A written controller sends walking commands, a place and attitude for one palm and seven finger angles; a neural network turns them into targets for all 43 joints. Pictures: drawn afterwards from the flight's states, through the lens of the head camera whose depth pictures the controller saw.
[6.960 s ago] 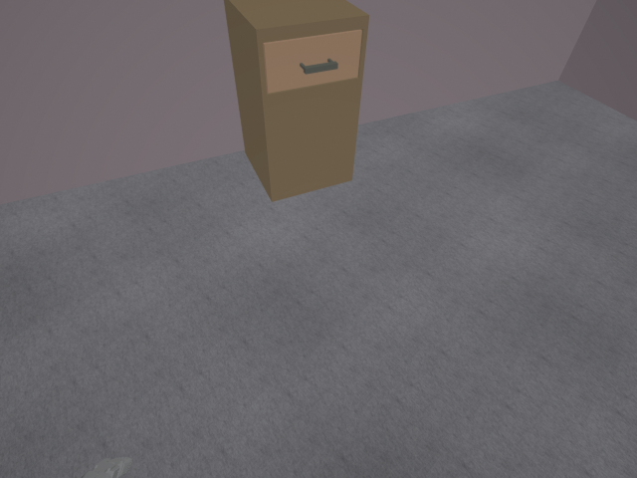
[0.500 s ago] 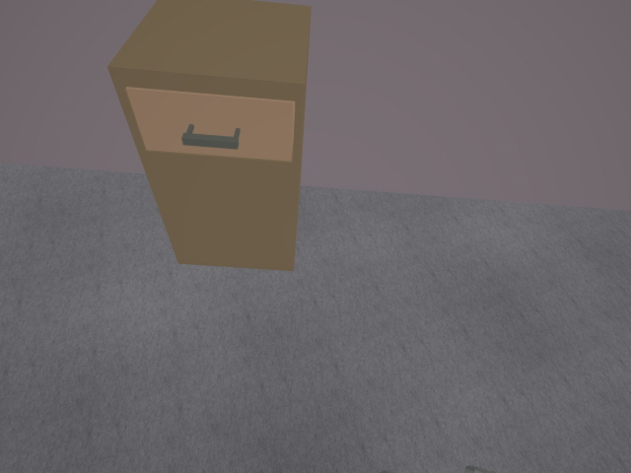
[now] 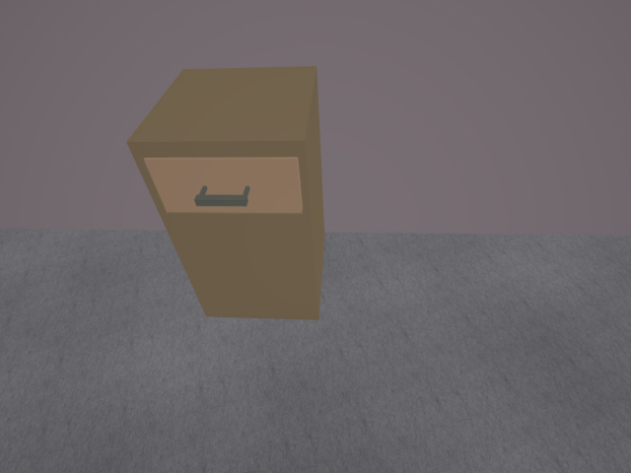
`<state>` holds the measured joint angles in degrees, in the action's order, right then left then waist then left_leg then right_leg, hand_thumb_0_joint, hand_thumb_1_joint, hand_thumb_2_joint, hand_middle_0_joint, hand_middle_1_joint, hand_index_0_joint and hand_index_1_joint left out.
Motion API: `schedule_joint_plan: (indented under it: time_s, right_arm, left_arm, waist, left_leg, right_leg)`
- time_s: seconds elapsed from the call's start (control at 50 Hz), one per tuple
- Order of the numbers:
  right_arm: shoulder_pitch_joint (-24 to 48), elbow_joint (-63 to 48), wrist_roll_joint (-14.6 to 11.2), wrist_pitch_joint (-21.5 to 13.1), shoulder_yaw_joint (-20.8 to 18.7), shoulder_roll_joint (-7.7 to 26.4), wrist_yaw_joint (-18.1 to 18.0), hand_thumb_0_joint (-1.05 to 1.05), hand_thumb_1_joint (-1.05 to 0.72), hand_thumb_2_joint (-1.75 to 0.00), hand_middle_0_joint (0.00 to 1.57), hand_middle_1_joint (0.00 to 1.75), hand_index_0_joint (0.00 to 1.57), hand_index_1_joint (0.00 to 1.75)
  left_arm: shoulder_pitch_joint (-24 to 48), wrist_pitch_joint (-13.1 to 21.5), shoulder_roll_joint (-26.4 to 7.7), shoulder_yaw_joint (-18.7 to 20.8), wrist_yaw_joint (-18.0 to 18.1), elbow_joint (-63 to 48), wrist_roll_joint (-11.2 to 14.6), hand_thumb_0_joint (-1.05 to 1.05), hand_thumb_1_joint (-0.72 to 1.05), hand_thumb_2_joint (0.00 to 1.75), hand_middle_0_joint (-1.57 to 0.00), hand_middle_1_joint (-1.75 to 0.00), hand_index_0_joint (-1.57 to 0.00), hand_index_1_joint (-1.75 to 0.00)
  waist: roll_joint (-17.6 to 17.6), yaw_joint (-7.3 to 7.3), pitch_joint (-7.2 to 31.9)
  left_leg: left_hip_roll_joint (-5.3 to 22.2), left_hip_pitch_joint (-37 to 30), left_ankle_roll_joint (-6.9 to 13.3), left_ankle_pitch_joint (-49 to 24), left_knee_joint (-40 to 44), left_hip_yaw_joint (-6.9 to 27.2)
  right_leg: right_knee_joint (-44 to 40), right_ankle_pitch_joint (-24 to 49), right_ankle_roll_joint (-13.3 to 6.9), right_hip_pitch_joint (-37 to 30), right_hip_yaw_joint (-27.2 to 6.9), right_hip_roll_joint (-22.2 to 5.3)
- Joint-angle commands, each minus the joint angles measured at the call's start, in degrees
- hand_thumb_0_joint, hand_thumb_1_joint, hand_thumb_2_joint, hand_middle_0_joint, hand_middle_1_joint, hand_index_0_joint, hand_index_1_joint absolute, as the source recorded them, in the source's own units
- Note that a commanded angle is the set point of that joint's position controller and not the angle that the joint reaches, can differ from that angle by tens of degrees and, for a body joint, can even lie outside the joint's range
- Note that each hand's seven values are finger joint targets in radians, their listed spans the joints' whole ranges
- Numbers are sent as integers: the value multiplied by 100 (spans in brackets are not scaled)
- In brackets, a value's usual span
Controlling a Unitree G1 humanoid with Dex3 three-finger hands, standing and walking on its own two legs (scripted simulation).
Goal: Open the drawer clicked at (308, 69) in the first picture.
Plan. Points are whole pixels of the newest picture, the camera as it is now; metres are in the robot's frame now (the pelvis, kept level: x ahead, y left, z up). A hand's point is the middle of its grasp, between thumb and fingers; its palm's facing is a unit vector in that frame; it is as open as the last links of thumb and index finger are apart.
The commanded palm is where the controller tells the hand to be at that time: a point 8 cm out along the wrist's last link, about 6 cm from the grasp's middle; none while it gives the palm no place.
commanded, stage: take the last steps up to it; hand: left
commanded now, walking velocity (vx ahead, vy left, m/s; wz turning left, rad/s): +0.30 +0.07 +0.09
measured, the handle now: (223, 195) +0.80 +0.29 -0.14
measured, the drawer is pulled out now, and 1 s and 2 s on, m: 0.00 0.00 0.00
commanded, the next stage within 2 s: come to a stop and stand still in 0.66 s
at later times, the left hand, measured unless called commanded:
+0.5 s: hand out of the picture +0.13 +0.27 -0.19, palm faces +0.11 -0.98 -0.16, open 7.4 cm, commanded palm none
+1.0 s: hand (211, 337) +0.40 +0.24 -0.17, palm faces +0.00 -0.98 -0.20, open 7.3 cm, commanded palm none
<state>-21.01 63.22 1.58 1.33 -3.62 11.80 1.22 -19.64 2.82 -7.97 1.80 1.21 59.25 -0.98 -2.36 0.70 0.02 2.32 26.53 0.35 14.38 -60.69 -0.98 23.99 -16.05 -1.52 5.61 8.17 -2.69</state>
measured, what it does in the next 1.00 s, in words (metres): walks ahead: left foot, then right foot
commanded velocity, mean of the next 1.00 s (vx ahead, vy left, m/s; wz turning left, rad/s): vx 0.10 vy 0.02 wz -0.02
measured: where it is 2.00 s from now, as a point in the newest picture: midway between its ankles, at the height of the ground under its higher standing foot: outside the picture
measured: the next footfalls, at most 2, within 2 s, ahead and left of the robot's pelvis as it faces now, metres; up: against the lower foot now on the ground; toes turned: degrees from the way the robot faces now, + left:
left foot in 0.34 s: +0.24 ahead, +0.19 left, +0.00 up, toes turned +10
right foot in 0.86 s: +0.39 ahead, -0.03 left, +0.00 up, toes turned -7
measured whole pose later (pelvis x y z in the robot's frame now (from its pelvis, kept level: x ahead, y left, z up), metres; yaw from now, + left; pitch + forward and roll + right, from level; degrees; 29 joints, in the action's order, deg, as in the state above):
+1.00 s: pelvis +0.30 +0.08 -0.01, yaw +1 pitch -1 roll +1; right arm -20.0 64.8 -0.4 1.2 -1.8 6.9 -1.7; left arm -6.4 1.1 -6.5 1.2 2.2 57.7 -0.5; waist -1.3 3.0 -5.6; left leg 0.9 14.8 -0.9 32.9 -51.1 -3.5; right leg 31.8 -12.0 -2.8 18.9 7.1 -3.0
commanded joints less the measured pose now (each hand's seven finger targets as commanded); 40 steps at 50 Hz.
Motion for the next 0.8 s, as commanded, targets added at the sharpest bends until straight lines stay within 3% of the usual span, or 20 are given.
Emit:
schedule_joint_plan:
  time_s: [0.0, 0.04, 0.12, 0.22, 0.24, 0.26, 0.28, 0.3, 0.32, 0.34, 0.36, 0.4, 0.42, 0.48, 0.54, 0.62, 0.72, 0.76, 0.78]
  right_arm:
    - [244, -384, -8, -118, -41, 52, 10, 0, -90, -90, 20, 30, 20, 30]
    - [431, -460, -23, -127, -50, 51, 37, 0, -90, -90, 20, 30, 20, 30]
    - [1107, -694, -40, -199, -1, -3, 93, 0, -90, -90, 20, 30, 20, 30]
    - [1487, -863, -59, -301, 57, -80, 129, 0, -90, -90, 20, 30, 20, 30]
    - [1331, -830, -57, -332, 48, -44, 111, 0, -90, -90, 20, 30, 20, 30]
    - [902, -705, -36, -373, 19, 48, 65, 0, -90, -90, 20, 30, 20, 30]
    - [110, -442, -3, -419, -25, 241, 15, 0, -90, -90, 20, 30, 20, 30]
    - [-714, -235, 64, -470, -145, 801, -71, 0, -90, -90, 20, 30, 20, 30]
    - [-1223, -141, 16, -475, -275, 1403, -149, 0, -90, -90, 20, 30, 20, 30]
    - [-1148, -136, -51, -408, -253, 1378, -202, 0, -90, -90, 20, 30, 20, 30]
    - [-624, -196, -57, -423, -203, 1072, -242, 0, -90, -90, 20, 30, 20, 30]
    - [155, -442, -44, -520, -32, 494, -251, 0, -90, -90, 20, 30, 20, 30]
    - [259, -426, -56, -574, 21, 344, -251, 0, -90, -90, 20, 30, 20, 30]
    - [286, -390, -75, -641, 89, 172, -272, 0, -90, -90, 20, 30, 20, 30]
    - [248, -426, -68, -644, 49, 178, -275, 0, -90, -90, 20, 30, 20, 30]
    - [66, -389, -43, -602, 26, 280, -268, 0, -90, -90, 20, 30, 20, 30]
    - [-365, -200, 1, -524, 35, 342, -273, 0, -90, -90, 20, 30, 20, 30]
    - [-371, -128, 21, -478, 64, 316, -299, 0, -90, -90, 20, 30, 20, 30]
    - [-309, -101, 17, -452, 82, 294, -318, 0, -90, -90, 20, 30, 20, 30]
  left_arm:
    - [-550, 180, -575, 80, 6, 32, 4, 0, 90, 90, -20, -30, -20, -30]
    - [-674, 216, -629, 86, 14, 123, -3, 0, 90, 90, -20, -30, -20, -30]
    - [-1034, 246, -694, 109, 37, 368, -40, 0, 90, 90, -20, -30, -20, -30]
    - [-1066, 169, -779, 138, 63, 523, -85, 0, 90, 90, -20, -30, -20, -30]
    - [-1018, 150, -818, 164, 64, 498, -88, 0, 90, 90, -20, -30, -20, -30]
    - [-908, 141, -842, 184, 66, 493, -77, 0, 90, 90, -20, -30, -20, -30]
    - [-844, 124, -821, 178, 60, 492, -53, 0, 90, 90, -20, -30, -20, -30]
    - [-1116, 108, -562, 157, 23, 473, -1, 0, 90, 90, -20, -30, -20, -30]
    - [-1190, 85, -263, 81, -30, 301, 49, 0, 90, 90, -20, -30, -20, -30]
    - [-835, 59, -396, 119, -4, 163, 34, 0, 90, 90, -20, -30, -20, -30]
    - [-556, 39, -370, 121, -1, 172, 35, 0, 90, 90, -20, -30, -20, -30]
    - [-275, 32, -298, 172, -92, 230, -4, 0, 90, 90, -20, -30, -20, -30]
    - [-340, -16, -265, 160, -113, 297, -23, 0, 90, 90, -20, -30, -20, -30]
    - [-512, -168, -108, 154, -107, 294, -59, 0, 90, 90, -20, -30, -20, -30]
    - [-245, -249, -182, 189, -122, 106, -72, 0, 90, 90, -20, -30, -20, -30]
    - [456, -268, -319, 185, -152, -219, -54, 0, 90, 90, -20, -30, -20, -30]
    - [1136, -233, -336, 123, -146, -460, -31, 0, 90, 90, -20, -30, -20, -30]
    - [1209, -216, -275, 87, -126, -493, -30, 0, 90, 90, -20, -30, -20, -30]
    - [1067, -199, -259, 69, -106, -432, -24, 0, 90, 90, -20, -30, -20, -30]
  waist:
    - [1003, -100, -951]
    - [978, -113, -962]
    - [904, -287, -922]
    - [1285, -333, -927]
    - [1255, -246, -837]
    - [1154, -13, -611]
    - [782, 327, -143]
    - [-379, 553, 723]
    - [-1844, 603, 1121]
    - [-1295, 596, 1006]
    - [-933, 456, 714]
    - [-173, 163, -3]
    - [-75, 15, -153]
    - [-271, -199, -267]
    - [-162, -246, -386]
    - [-99, -131, -543]
    - [-118, 125, -573]
    - [-222, 127, -595]
    - [-187, 40, -505]
  left_leg:
    - [325, 985, -196, -664, -59, -2]
    - [387, 1174, -209, -823, 129, -59]
    - [436, 1259, -173, -708, 1062, -290]
    - [255, 305, 81, -263, 2199, -532]
    - [151, -39, 146, -107, 2377, -602]
    - [10, -750, 202, -149, 2695, -664]
    - [-115, -1858, 242, -436, 3128, -671]
    - [735, -3313, 450, -760, 3298, 250]
    - [2011, -4119, 891, -1113, 3911, 2264]
    - [2229, -3839, 1053, -872, 4388, 2525]
    - [2066, -3361, 959, -772, 4509, 2017]
    - [1744, -2183, 900, -1388, 4539, 1109]
    - [1596, -1769, 791, -1711, 4650, 744]
    - [1387, -1485, 844, -1974, 4919, 306]
    - [1400, -1623, 969, -1883, 5094, 197]
    - [1394, -1902, 1055, -1998, 5049, 147]
    - [1407, -2303, 1017, -2659, 4681, 58]
    - [1353, -2322, 940, -3218, 4368, -43]
    - [1282, -2315, 820, -3593, 4072, -170]
  right_leg:
    - [-1763, 455, -227, 278, -817, -1324]
    - [-1752, 790, -321, 91, -670, -1365]
    - [-1495, 1621, -496, -416, -577, -1475]
    - [-1070, 2133, -458, -276, -416, -1541]
    - [-807, 2378, -457, -252, -371, -1532]
    - [-209, 2771, -400, -99, -251, -1456]
    - [881, 2869, -261, 172, 5, -1202]
    - [2374, 1438, -37, 984, 242, -683]
    - [4108, -1765, 145, 2393, 150, 88]
    - [4836, -1827, -14, 2754, -517, -27]
    - [5147, -1325, -48, 2876, -671, -268]
    - [5027, -484, -1, 2748, -756, -563]
    - [4811, -308, 65, 2472, -732, -623]
    - [4366, -16, 184, 2335, -670, -540]
    - [3946, 335, 263, 2666, -728, -564]
    - [2895, 483, 277, 2746, -643, -533]
    - [1929, 258, 157, 2445, -400, -313]
    - [1487, 133, 113, 2117, -295, -186]
    - [1155, 284, 96, 1744, -226, -87]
